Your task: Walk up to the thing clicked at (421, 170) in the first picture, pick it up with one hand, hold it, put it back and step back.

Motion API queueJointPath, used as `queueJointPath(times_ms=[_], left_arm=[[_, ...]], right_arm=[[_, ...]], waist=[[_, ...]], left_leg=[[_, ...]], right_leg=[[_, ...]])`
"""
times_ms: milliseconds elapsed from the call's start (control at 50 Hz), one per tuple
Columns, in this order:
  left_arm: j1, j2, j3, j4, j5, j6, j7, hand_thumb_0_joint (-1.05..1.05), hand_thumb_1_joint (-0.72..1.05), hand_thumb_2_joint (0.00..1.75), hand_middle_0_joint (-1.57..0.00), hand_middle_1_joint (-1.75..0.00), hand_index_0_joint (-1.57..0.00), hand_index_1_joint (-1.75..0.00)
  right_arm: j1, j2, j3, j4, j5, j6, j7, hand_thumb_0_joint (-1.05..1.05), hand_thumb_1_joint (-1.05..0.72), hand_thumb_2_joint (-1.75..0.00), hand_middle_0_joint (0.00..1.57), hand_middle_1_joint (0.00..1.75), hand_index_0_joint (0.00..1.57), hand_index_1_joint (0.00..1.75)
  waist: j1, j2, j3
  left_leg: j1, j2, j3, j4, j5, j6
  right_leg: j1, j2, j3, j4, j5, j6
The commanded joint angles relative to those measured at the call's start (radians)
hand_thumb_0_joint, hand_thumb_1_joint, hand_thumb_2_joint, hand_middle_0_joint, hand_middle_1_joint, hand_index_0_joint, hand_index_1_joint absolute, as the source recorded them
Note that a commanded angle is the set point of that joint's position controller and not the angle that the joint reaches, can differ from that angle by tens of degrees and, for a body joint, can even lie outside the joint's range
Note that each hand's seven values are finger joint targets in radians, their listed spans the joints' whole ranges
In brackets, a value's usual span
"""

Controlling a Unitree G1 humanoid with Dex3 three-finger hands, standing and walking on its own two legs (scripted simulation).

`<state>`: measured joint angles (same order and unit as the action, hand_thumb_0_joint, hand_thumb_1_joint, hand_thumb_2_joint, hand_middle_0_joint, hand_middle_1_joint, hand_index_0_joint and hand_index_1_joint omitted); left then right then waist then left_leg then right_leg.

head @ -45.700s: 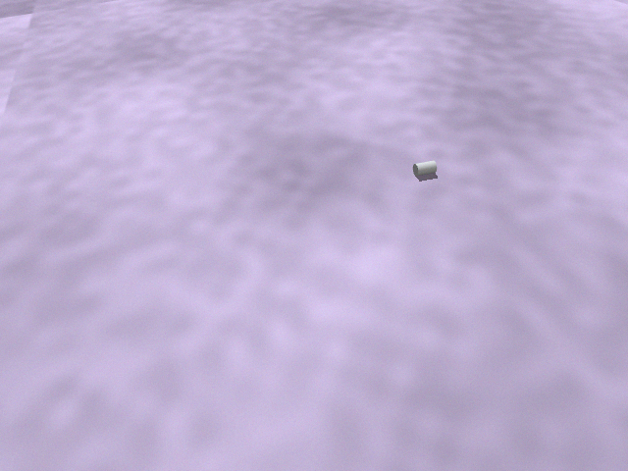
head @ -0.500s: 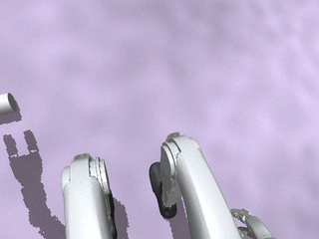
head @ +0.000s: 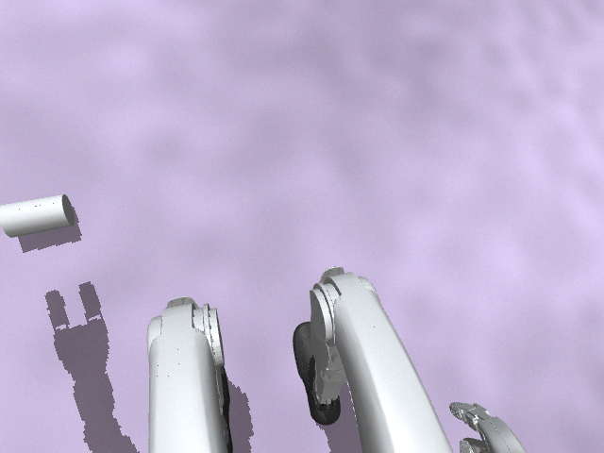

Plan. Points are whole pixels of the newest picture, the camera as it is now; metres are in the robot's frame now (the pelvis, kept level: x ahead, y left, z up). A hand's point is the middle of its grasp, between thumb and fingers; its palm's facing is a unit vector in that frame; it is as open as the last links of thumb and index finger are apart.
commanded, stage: go down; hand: left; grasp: from above
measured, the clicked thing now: (38, 215) +0.51 +0.40 -0.40
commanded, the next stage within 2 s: none
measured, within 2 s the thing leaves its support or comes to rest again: neither
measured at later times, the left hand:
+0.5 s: hand out of the picture +0.47 +0.41 +0.01, palm faces -0.43 -0.09 -0.90, open 12.9 cm
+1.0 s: hand out of the picture +0.46 +0.42 +0.04, palm faces -0.44 -0.09 -0.89, open 13.0 cm
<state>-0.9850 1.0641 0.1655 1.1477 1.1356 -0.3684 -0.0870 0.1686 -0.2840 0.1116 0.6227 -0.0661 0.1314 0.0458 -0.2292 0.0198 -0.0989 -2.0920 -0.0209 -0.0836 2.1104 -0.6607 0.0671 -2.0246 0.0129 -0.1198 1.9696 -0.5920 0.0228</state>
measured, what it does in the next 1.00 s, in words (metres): rises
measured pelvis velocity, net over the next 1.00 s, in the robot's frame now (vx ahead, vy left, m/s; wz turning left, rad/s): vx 0.01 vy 0.00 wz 0.02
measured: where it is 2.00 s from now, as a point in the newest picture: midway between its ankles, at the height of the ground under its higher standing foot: (269, 408)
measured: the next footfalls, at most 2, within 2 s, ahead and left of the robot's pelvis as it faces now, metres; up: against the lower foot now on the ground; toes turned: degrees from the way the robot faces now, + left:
none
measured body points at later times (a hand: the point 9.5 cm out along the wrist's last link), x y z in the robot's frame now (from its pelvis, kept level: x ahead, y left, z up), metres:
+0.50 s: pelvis +0.00 +0.00 +0.04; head +0.22 +0.07 +0.42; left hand +0.49 +0.42 +0.06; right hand +0.07 -0.27 -0.07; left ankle +0.08 +0.09 -0.39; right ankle +0.12 -0.13 -0.39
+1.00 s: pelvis +0.01 +0.00 +0.08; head +0.22 +0.08 +0.47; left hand +0.48 +0.42 +0.09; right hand +0.08 -0.27 -0.03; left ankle +0.08 +0.09 -0.39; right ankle +0.12 -0.13 -0.39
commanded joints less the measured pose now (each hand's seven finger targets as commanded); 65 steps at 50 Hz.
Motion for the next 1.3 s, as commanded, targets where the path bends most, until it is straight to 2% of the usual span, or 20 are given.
queueJointPath(times_ms=[0,20,120,180,320,360,380,420,500,620,740,780,820,840,980,1040,1080,1160,1260,1280], left_arm=[[-0.308,0.326,0.058,-0.142,-0.041,-0.026,0.016,0.00,-0.36,0.82,-0.20,-0.94,-0.23,-0.91],[-0.296,0.342,0.065,-0.141,-0.039,-0.032,0.014,0.00,-0.36,0.82,-0.20,-0.95,-0.23,-0.92],[-0.327,0.336,0.058,-0.131,-0.043,-0.056,0.012,0.00,-0.34,0.80,-0.19,-0.96,-0.23,-0.92],[-0.340,0.380,0.081,-0.136,-0.039,-0.068,0.015,0.00,-0.34,0.80,-0.20,-0.95,-0.24,-0.91],[-0.327,0.411,0.101,-0.130,-0.036,-0.072,0.027,0.00,-0.32,0.77,-0.23,-0.95,-0.26,-0.91],[-0.317,0.421,0.114,-0.141,-0.044,-0.068,0.028,0.00,-0.31,0.76,-0.22,-0.95,-0.27,-0.91],[-0.325,0.423,0.109,-0.128,-0.043,-0.065,0.025,0.00,-0.32,0.78,-0.23,-0.94,-0.27,-0.90],[-0.321,0.408,0.101,-0.131,-0.045,-0.062,0.020,0.00,-0.33,0.78,-0.23,-0.93,-0.26,-0.90],[-0.314,0.422,0.109,-0.125,-0.051,-0.063,0.017,0.00,-0.33,0.78,-0.23,-0.93,-0.26,-0.90],[-0.290,0.421,0.111,-0.130,-0.054,-0.067,0.023,0.00,-0.33,0.78,-0.24,-0.93,-0.26,-0.90],[-0.268,0.397,0.099,-0.108,-0.055,-0.077,0.023,0.00,-0.34,0.79,-0.23,-0.93,-0.26,-0.91],[-0.262,0.408,0.111,-0.109,-0.054,-0.083,0.023,0.00,-0.35,0.80,-0.23,-0.93,-0.25,-0.91],[-0.271,0.397,0.100,-0.096,-0.050,-0.088,0.026,0.00,-0.36,0.80,-0.23,-0.93,-0.25,-0.91],[-0.264,0.399,0.104,-0.103,-0.048,-0.092,0.027,0.00,-0.36,0.80,-0.23,-0.93,-0.25,-0.91],[-0.279,0.418,0.114,-0.100,-0.039,-0.103,0.039,0.00,-0.36,0.80,-0.24,-0.93,-0.26,-0.91],[-0.292,0.425,0.112,-0.089,-0.032,-0.106,0.043,0.00,-0.38,0.81,-0.23,-0.93,-0.24,-0.92],[-0.281,0.416,0.109,-0.092,-0.031,-0.106,0.043,0.00,-0.36,0.80,-0.23,-0.94,-0.25,-0.92],[-0.294,0.430,0.119,-0.096,-0.036,-0.102,0.045,0.00,-0.37,0.81,-0.24,-0.92,-0.25,-0.91],[-0.278,0.425,0.115,-0.105,-0.045,-0.096,0.038,0.00,-0.35,0.79,-0.25,-0.92,-0.27,-0.90],[-0.281,0.444,0.125,-0.111,-0.044,-0.097,0.037,0.00,-0.36,0.80,-0.25,-0.91,-0.26,-0.90]], right_arm=[[0.187,-0.236,-0.075,0.001,0.003,-0.001,-0.022,0.00,-0.91,-0.90,0.20,0.30,0.20,0.30],[0.183,-0.238,-0.078,0.000,0.003,-0.003,-0.024,0.00,-0.91,-0.90,0.20,0.30,0.20,0.30],[0.175,-0.230,-0.074,-0.001,0.005,-0.010,-0.029,0.00,-0.91,-0.90,0.20,0.30,0.20,0.30],[0.176,-0.233,-0.073,0.001,0.006,-0.013,-0.032,0.00,-0.91,-0.90,0.20,0.30,0.20,0.30],[0.185,-0.226,-0.071,-0.004,0.009,-0.011,-0.037,0.00,-0.91,-0.90,0.20,0.30,0.20,0.30],[0.187,-0.229,-0.073,-0.001,0.011,-0.009,-0.037,0.00,-0.91,-0.90,0.20,0.30,0.20,0.30],[0.184,-0.227,-0.072,0.000,0.012,-0.008,-0.038,0.00,-0.91,-0.90,0.20,0.30,0.20,0.30],[0.191,-0.226,-0.072,0.002,0.013,-0.007,-0.038,0.00,-0.91,-0.90,0.20,0.30,0.20,0.30],[0.177,-0.229,-0.077,0.001,0.018,-0.007,-0.042,0.00,-0.91,-0.90,0.20,0.30,0.20,0.30],[0.183,-0.219,-0.073,0.007,0.024,-0.010,-0.047,0.00,-0.92,-0.90,0.20,0.30,0.20,0.30],[0.185,-0.220,-0.073,0.019,0.021,-0.011,-0.044,0.00,-0.92,-0.90,0.20,0.30,0.20,0.30],[0.184,-0.220,-0.079,0.020,0.020,-0.010,-0.043,0.00,-0.92,-0.90,0.20,0.30,0.20,0.30],[0.183,-0.214,-0.075,0.014,0.021,-0.010,-0.041,0.00,-0.92,-0.91,0.20,0.30,0.20,0.30],[0.181,-0.218,-0.077,0.016,0.020,-0.010,-0.041,0.00,-0.92,-0.90,0.20,0.30,0.20,0.30],[0.180,-0.220,-0.077,0.016,0.017,-0.008,-0.038,0.00,-0.92,-0.91,0.20,0.30,0.20,0.30],[0.175,-0.219,-0.076,0.017,0.018,-0.009,-0.040,0.00,-0.92,-0.91,0.20,0.30,0.20,0.30],[0.171,-0.219,-0.078,0.012,0.018,-0.010,-0.040,0.00,-0.92,-0.91,0.20,0.30,0.20,0.30],[0.170,-0.227,-0.082,0.020,0.019,-0.010,-0.042,0.00,-0.92,-0.91,0.20,0.30,0.20,0.30],[0.179,-0.217,-0.078,0.018,0.018,-0.009,-0.042,0.00,-0.92,-0.91,0.20,0.30,0.20,0.30],[0.170,-0.223,-0.081,0.019,0.019,-0.009,-0.043,0.00,-0.92,-0.91,0.20,0.30,0.20,0.30]], waist=[[0.008,0.370,-0.614],[0.024,0.356,-0.627],[0.012,0.339,-0.595],[0.022,0.346,-0.630],[0.037,0.338,-0.686],[0.047,0.330,-0.699],[0.037,0.339,-0.680],[0.034,0.334,-0.677],[0.040,0.345,-0.645],[0.045,0.326,-0.657],[0.041,0.352,-0.622],[0.053,0.323,-0.638],[0.041,0.332,-0.611],[0.048,0.331,-0.610],[0.049,0.340,-0.637],[0.042,0.342,-0.614],[0.051,0.333,-0.620],[0.047,0.347,-0.636],[0.051,0.338,-0.654],[0.058,0.345,-0.667]], left_leg=[[0.649,0.028,-0.074,-0.340,0.222,-0.042],[0.660,0.029,-0.073,-0.347,0.209,-0.038],[0.658,0.033,-0.074,-0.386,0.142,-0.035],[0.679,0.032,-0.067,-0.389,0.163,-0.034],[0.712,0.026,-0.039,-0.405,0.193,-0.029],[0.739,0.028,-0.055,-0.416,0.233,-0.032],[0.737,0.030,-0.053,-0.420,0.231,-0.032],[0.745,0.030,-0.056,-0.434,0.223,-0.032],[0.756,0.037,-0.069,-0.486,0.147,-0.035],[0.788,0.037,-0.055,-0.501,0.189,-0.034],[0.840,0.043,-0.068,-0.515,0.283,-0.045],[0.857,0.045,-0.069,-0.517,0.292,-0.042],[0.827,0.040,-0.053,-0.524,0.246,-0.038],[0.833,0.042,-0.065,-0.536,0.240,-0.042],[0.854,0.041,-0.050,-0.526,0.283,-0.040],[0.832,0.040,-0.061,-0.545,0.212,-0.041],[0.840,0.042,-0.062,-0.560,0.184,-0.040],[0.883,0.046,-0.093,-0.565,0.224,-0.049],[0.887,0.043,-0.060,-0.556,0.254,-0.041],[0.894,0.045,-0.064,-0.557,0.255,-0.042]], right_leg=[[0.229,0.017,0.017,-0.178,0.131,-0.070],[0.243,0.019,0.020,-0.185,0.129,-0.069],[0.263,0.021,0.020,-0.208,0.110,-0.065],[0.288,0.021,0.027,-0.220,0.124,-0.064],[0.372,0.026,0.036,-0.266,0.146,-0.065],[0.376,0.023,0.035,-0.266,0.165,-0.065],[0.370,0.023,0.036,-0.273,0.163,-0.063],[0.385,0.025,0.035,-0.288,0.159,-0.064],[0.393,0.025,0.033,-0.312,0.119,-0.062],[0.440,0.029,0.036,-0.348,0.139,-0.063],[0.416,0.029,0.037,-0.360,0.171,-0.066],[0.429,0.027,0.038,-0.368,0.176,-0.065],[0.447,0.031,0.041,-0.383,0.160,-0.066],[0.441,0.029,0.038,-0.378,0.157,-0.066],[0.447,0.030,0.045,-0.389,0.178,-0.067],[0.450,0.031,0.042,-0.390,0.147,-0.066],[0.461,0.033,0.038,-0.398,0.132,-0.065],[0.432,0.029,0.038,-0.387,0.147,-0.061],[0.474,0.031,0.043,-0.413,0.162,-0.065],[0.470,0.032,0.045,-0.408,0.163,-0.065]])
